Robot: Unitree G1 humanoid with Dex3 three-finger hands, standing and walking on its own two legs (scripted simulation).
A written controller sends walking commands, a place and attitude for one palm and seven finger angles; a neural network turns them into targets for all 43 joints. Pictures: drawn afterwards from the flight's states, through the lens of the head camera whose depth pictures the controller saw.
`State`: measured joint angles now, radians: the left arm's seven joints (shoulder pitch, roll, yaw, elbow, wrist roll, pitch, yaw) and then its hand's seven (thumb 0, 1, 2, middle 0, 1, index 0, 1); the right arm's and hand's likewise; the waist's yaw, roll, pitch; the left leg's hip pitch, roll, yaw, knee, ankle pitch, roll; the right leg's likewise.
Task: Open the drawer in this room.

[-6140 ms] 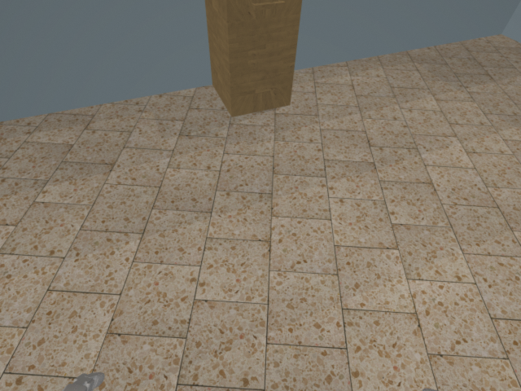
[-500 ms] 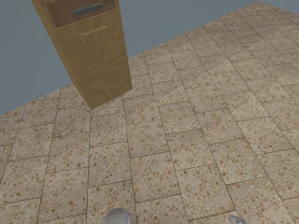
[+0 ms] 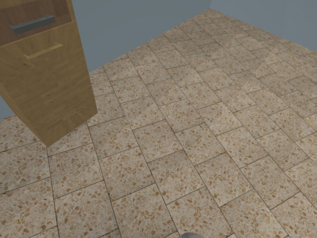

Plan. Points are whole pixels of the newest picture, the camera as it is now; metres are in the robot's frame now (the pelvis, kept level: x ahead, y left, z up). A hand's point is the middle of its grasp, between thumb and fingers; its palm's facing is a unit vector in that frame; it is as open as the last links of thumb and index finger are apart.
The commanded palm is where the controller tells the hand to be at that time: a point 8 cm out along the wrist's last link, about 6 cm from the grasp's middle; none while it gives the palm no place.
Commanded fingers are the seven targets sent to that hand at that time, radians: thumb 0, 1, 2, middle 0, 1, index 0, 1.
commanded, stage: walk to a spot facing it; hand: left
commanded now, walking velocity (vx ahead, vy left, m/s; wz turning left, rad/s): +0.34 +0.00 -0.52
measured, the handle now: (32, 22) +0.85 +0.62 +0.04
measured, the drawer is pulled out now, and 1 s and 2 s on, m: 0.00 0.00 0.00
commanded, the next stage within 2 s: turn to face it in 1.16 s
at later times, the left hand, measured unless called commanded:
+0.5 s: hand (149, 160) +0.39 +0.06 -0.18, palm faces -0.34 -0.93 -0.14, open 7.4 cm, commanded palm none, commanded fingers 0.00 0.90 0.90 -0.20 -0.30 -0.20 -0.30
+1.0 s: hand (138, 163) +0.38 +0.09 -0.18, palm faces -0.23 -0.96 -0.18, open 7.4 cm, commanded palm none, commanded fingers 0.00 0.90 0.90 -0.20 -0.30 -0.20 -0.30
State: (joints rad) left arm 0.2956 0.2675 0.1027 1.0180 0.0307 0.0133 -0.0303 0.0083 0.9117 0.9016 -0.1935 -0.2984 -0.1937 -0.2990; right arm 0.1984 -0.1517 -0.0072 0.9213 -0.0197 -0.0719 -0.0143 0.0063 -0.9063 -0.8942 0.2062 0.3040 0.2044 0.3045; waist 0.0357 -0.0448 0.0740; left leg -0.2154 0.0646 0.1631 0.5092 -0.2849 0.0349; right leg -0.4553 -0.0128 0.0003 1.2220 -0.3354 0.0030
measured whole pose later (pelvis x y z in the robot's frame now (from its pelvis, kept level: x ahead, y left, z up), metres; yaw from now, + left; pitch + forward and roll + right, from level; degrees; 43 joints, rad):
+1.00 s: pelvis +0.43 -0.09 -0.02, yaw -21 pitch +0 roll +0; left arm 0.49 0.15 0.03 1.14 0.02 -0.07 0.01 0.00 0.91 0.90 -0.19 -0.30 -0.19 -0.30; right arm 0.04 -0.17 -0.02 0.96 -0.02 -0.04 0.02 0.01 -0.91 -0.90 0.20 0.30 0.20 0.30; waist 0.08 -0.01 0.07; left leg -0.41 0.05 0.14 0.58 -0.16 0.01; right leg 0.03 0.06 -0.03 0.48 -0.47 -0.06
